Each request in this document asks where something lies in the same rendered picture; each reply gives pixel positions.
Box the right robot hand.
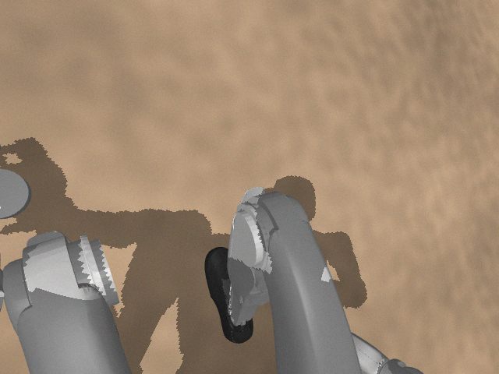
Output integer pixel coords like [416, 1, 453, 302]
[351, 332, 390, 374]

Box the right robot arm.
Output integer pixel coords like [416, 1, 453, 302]
[379, 359, 423, 374]

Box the right robot foot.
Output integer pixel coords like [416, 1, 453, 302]
[204, 247, 253, 344]

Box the tin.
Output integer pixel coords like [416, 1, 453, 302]
[0, 169, 31, 219]

